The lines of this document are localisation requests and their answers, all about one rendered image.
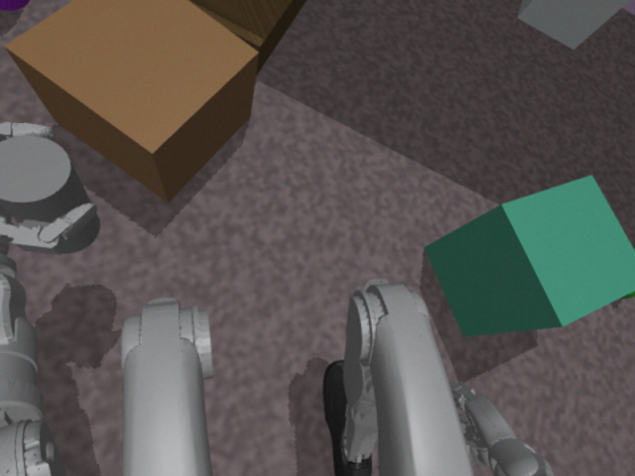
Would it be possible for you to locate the left robot arm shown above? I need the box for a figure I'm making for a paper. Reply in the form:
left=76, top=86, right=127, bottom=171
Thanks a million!
left=0, top=253, right=66, bottom=476

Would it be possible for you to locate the right robot arm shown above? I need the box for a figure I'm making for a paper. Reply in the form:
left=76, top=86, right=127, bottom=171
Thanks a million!
left=488, top=438, right=554, bottom=476

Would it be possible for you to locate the left robot hand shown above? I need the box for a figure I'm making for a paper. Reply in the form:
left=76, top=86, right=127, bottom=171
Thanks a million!
left=0, top=122, right=97, bottom=256

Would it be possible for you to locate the right robot foot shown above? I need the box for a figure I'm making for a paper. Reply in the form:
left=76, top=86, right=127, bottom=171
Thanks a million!
left=323, top=360, right=372, bottom=476

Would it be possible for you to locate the right robot hand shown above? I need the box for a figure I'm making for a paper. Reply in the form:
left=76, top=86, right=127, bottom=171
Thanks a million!
left=449, top=382, right=518, bottom=466

